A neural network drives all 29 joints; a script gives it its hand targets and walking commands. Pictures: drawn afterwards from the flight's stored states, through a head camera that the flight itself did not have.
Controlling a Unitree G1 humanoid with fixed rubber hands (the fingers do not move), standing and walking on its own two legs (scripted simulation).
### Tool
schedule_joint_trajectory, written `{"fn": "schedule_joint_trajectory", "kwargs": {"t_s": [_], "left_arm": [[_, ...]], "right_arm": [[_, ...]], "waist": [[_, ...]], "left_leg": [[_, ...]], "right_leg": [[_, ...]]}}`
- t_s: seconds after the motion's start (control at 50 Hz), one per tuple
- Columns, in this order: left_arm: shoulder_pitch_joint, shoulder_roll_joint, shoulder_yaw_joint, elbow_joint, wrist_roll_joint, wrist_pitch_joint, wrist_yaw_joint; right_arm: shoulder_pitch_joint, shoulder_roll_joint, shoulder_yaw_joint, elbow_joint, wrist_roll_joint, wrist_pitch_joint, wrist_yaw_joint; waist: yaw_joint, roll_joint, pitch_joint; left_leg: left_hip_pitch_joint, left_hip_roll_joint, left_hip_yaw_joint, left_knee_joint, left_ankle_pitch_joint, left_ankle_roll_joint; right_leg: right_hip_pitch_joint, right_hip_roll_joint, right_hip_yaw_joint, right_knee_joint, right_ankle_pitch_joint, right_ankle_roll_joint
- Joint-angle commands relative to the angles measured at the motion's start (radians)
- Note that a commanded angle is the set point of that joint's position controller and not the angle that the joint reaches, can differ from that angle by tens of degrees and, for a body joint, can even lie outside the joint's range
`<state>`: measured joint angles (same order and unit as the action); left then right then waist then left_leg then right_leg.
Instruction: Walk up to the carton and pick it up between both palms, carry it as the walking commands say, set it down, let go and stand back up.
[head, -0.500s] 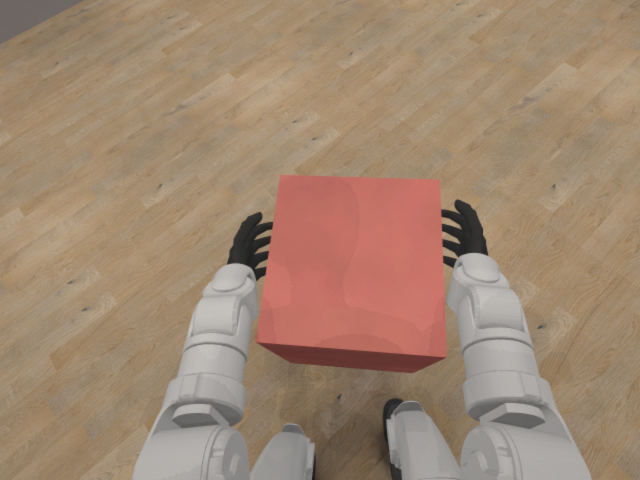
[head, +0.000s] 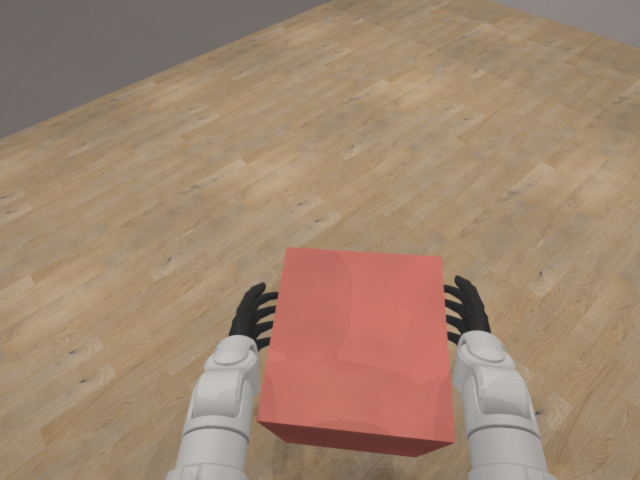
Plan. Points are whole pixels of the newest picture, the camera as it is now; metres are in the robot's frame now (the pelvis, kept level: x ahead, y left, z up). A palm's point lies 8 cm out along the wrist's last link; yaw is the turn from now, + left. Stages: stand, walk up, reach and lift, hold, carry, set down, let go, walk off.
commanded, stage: reach and lift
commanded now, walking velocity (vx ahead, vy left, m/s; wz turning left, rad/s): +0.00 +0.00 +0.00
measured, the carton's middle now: (355, 359) +0.31 -0.02 -0.08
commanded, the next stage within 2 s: hold in 1.68 s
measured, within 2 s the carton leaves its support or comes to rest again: neither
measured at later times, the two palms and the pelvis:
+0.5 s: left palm (232, 344) +0.28 +0.13 +0.04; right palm (486, 333) +0.29 -0.16 +0.04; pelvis +0.00 +0.00 +0.00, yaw -1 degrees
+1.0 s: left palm (223, 341) +0.29 +0.14 +0.05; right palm (475, 318) +0.31 -0.15 +0.05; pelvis -0.02 -0.02 +0.00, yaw +1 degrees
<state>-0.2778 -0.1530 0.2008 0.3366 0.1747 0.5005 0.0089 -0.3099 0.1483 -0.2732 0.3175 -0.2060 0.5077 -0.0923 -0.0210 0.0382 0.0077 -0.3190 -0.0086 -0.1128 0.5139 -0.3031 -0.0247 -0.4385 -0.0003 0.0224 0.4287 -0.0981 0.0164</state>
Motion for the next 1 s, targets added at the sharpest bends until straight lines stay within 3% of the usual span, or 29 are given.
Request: {"fn": "schedule_joint_trajectory", "kwargs": {"t_s": [0.0, 0.06, 0.08, 0.1, 0.14, 0.16, 0.18, 0.26, 0.32, 0.38, 0.42, 0.48, 0.5, 0.66, 0.72, 0.76, 0.78, 0.86, 0.88, 0.9, 0.92, 0.98], "left_arm": [[-0.753, -1.009, -0.723, -0.222, -0.248, -0.05, -0.24], [-0.746, -1.003, -0.741, -0.253, -0.26, -0.022, -0.236], [-0.715, -0.998, -0.723, -0.236, -0.249, -0.007, -0.231], [-0.709, -0.999, -0.726, -0.236, -0.254, 0.005, -0.23], [-0.686, -0.997, -0.73, -0.245, -0.256, 0.028, -0.227], [-0.663, -0.981, -0.7, -0.227, -0.239, 0.041, -0.223], [-0.67, -0.984, -0.709, -0.232, -0.247, 0.051, -0.223], [-0.686, -0.97, -0.68, -0.238, -0.233, 0.086, -0.215], [-0.719, -0.975, -0.665, -0.243, -0.236, 0.102, -0.212], [-0.721, -0.962, -0.627, -0.212, -0.227, 0.119, -0.217], [-0.76, -0.981, -0.642, -0.234, -0.245, 0.124, -0.224], [-0.798, -0.983, -0.654, -0.247, -0.253, 0.124, -0.227], [-0.8, -0.979, -0.647, -0.237, -0.255, 0.127, -0.229], [-0.938, -0.945, -0.605, -0.192, -0.249, 0.116, -0.261], [-0.972, -0.953, -0.59, -0.165, -0.257, 0.11, -0.271], [-0.965, -0.943, -0.568, -0.148, -0.251, 0.107, -0.277], [-0.979, -0.952, -0.565, -0.142, -0.251, 0.108, -0.281], [-0.967, -0.94, -0.53, -0.093, -0.229, 0.111, -0.29], [-0.972, -0.946, -0.531, -0.107, -0.237, 0.108, -0.292], [-0.93, -0.941, -0.523, -0.086, -0.232, 0.113, -0.297], [-0.956, -0.943, -0.541, -0.128, -0.24, 0.112, -0.298], [-0.931, -0.922, -0.538, -0.131, -0.234, 0.115, -0.296]], "right_arm": [[-0.523, 1.029, 0.762, -0.085, 0.219, 0.007, 0.309], [-0.5, 1.021, 0.769, -0.096, 0.231, 0.044, 0.313], [-0.49, 1.02, 0.76, -0.091, 0.232, 0.06, 0.314], [-0.491, 1.003, 0.766, -0.111, 0.242, 0.07, 0.315], [-0.482, 1.0, 0.766, -0.126, 0.252, 0.093, 0.318], [-0.481, 0.987, 0.746, -0.124, 0.242, 0.109, 0.319], [-0.45, 0.989, 0.74, -0.1, 0.237, 0.123, 0.319], [-0.499, 0.973, 0.725, -0.108, 0.26, 0.152, 0.33], [-0.53, 0.989, 0.719, -0.09, 0.27, 0.171, 0.334], [-0.592, 1.006, 0.718, -0.101, 0.273, 0.181, 0.335], [-0.564, 1.026, 0.709, -0.077, 0.273, 0.19, 0.332], [-0.612, 1.035, 0.705, -0.09, 0.28, 0.181, 0.331], [-0.608, 1.037, 0.697, -0.075, 0.27, 0.185, 0.324], [-0.704, 1.092, 0.673, -0.025, 0.267, 0.176, 0.31], [-0.725, 1.1, 0.662, -0.006, 0.268, 0.172, 0.307], [-0.739, 1.126, 0.666, 0.001, 0.275, 0.174, 0.302], [-0.74, 1.119, 0.653, 0.017, 0.271, 0.174, 0.302], [-0.752, 1.131, 0.633, 0.048, 0.264, 0.177, 0.305], [-0.747, 1.132, 0.639, 0.043, 0.266, 0.175, 0.307], [-0.745, 1.142, 0.646, 0.027, 0.271, 0.176, 0.304], [-0.725, 1.147, 0.643, 0.03, 0.267, 0.177, 0.302], [-0.703, 1.148, 0.642, 0.033, 0.269, 0.181, 0.302]], "waist": [[-0.023, -0.025, -0.685], [-0.023, -0.013, -0.633], [-0.023, -0.033, -0.591], [-0.023, -0.011, -0.564], [-0.029, -0.029, -0.531], [-0.017, -0.028, -0.475], [-0.028, -0.042, -0.462], [0.005, -0.004, -0.399], [0.015, -0.012, -0.356], [0.049, -0.031, -0.345], [0.031, -0.028, -0.345], [0.036, -0.008, -0.37], [0.031, -0.027, -0.369], [0.046, -0.05, -0.407], [0.041, -0.028, -0.441], [0.059, -0.059, -0.438], [0.052, -0.028, -0.442], [0.068, -0.042, -0.425], [0.061, -0.05, -0.432], [0.075, -0.064, -0.426], [0.064, -0.05, -0.441], [0.077, -0.054, -0.431]], "left_leg": [[-0.016, -0.065, -0.015, -0.095, 0.396, 0.016], [0.006, -0.059, -0.009, -0.114, 0.36, 0.015], [-0.004, -0.058, -0.003, -0.123, 0.342, 0.018], [0.012, -0.056, -0.007, -0.13, 0.345, 0.019], [0.019, -0.053, -0.009, -0.139, 0.355, 0.019], [0.012, -0.054, -0.005, -0.145, 0.326, 0.019], [0.027, -0.05, -0.01, -0.156, 0.318, 0.019], [0.041, -0.046, -0.005, -0.173, 0.28, 0.019], [0.038, -0.044, -0.002, -0.186, 0.218, 0.023], [0.02, -0.052, 0.006, -0.188, 0.186, 0.031], [0.024, -0.053, 0.007, -0.191, 0.186, 0.032], [0.018, -0.055, 0.009, -0.185, 0.177, 0.027], [0.027, -0.058, 0.012, -0.179, 0.194, 0.028], [-0.059, -0.059, 0.021, -0.176, 0.019, 0.05], [-0.088, -0.058, 0.024, -0.173, 0.005, 0.05], [-0.08, -0.063, 0.029, -0.167, 0.019, 0.056], [-0.096, -0.058, 0.027, -0.173, 0.013, 0.055], [-0.097, -0.062, 0.031, -0.17, -0.01, 0.055], [-0.09, -0.063, 0.03, -0.169, 0.014, 0.055], [-0.087, -0.067, 0.033, -0.167, 0.047, 0.059], [-0.078, -0.069, 0.033, -0.163, 0.07, 0.055], [-0.069, -0.07, 0.033, -0.165, 0.063, 0.057]], "right_leg": [[0.642, 0.083, 0.045, 0.069, 0.38, -0.009], [0.643, 0.086, 0.038, 0.049, 0.323, -0.007], [0.649, 0.088, 0.033, 0.045, 0.312, -0.001], [0.648, 0.087, 0.03, 0.037, 0.304, -0.003], [0.651, 0.091, 0.025, 0.026, 0.301, 0.001], [0.639, 0.09, 0.025, 0.021, 0.274, 0.001], [0.635, 0.092, 0.021, 0.015, 0.259, -0.002], [0.634, 0.083, 0.021, 0.001, 0.197, -0.01], [0.629, 0.083, 0.018, 0.001, 0.144, -0.012], [0.636, 0.081, 0.024, 0.004, 0.119, -0.012], [0.637, 0.083, 0.022, 0.007, 0.123, -0.009], [0.644, 0.083, 0.023, 0.015, 0.112, -0.013], [0.631, 0.081, 0.025, 0.012, 0.123, -0.01], [0.658, 0.074, 0.023, 0.02, -0.012, -0.002], [0.684, 0.07, 0.028, 0.026, -0.014, 0.001], [0.68, 0.066, 0.032, 0.024, -0.007, 0.009], [0.695, 0.067, 0.03, 0.027, -0.002, 0.005], [0.688, 0.059, 0.039, 0.008, -0.042, 0.008], [0.698, 0.058, 0.04, 0.006, -0.016, 0.008], [0.703, 0.054, 0.047, 0.001, 0.015, 0.012], [0.703, 0.052, 0.051, -0.001, 0.039, 0.011], [0.7, 0.048, 0.062, -0.009, 0.035, 0.012]]}}
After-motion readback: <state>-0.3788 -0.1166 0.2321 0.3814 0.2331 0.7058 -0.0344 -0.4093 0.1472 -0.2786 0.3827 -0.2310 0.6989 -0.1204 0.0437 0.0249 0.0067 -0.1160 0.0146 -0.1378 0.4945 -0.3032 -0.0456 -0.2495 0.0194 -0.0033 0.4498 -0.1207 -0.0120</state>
